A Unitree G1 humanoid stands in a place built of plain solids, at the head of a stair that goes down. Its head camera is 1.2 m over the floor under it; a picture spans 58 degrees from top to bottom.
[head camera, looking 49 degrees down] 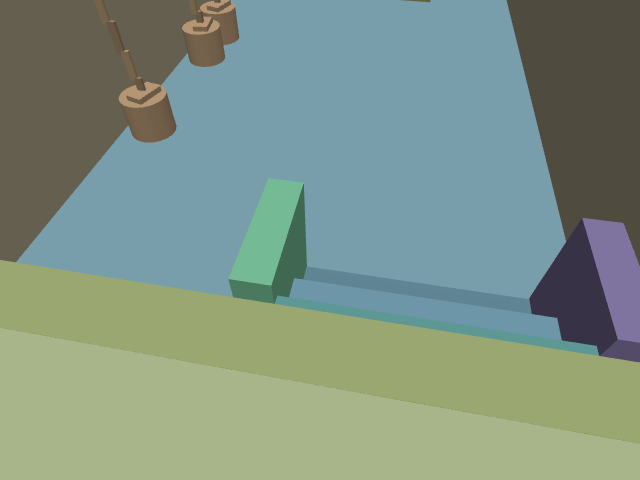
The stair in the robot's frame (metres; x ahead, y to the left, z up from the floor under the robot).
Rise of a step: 0.20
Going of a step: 0.22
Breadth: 1.00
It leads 11 degrees to the right of straight ahead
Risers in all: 3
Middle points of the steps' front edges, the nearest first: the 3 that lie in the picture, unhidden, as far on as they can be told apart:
0.71 -0.35 0.00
0.93 -0.39 -0.20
1.14 -0.43 -0.41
